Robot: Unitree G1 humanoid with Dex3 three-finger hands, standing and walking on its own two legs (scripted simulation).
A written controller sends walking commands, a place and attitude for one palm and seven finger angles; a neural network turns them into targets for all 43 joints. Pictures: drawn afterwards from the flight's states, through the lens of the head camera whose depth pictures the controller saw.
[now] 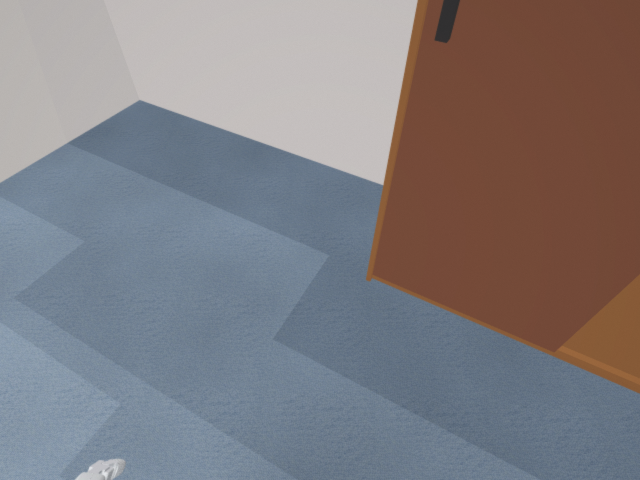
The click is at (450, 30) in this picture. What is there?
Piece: wardrobe's sliding door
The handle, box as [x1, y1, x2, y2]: [435, 0, 459, 42]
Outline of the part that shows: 459,0 443,1 435,40 444,42 448,40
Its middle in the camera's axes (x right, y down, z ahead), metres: +0.25 -0.48 +0.69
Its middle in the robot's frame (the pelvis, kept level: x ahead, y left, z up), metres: +0.88 -0.20 +0.28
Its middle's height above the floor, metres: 1.05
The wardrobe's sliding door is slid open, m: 0.00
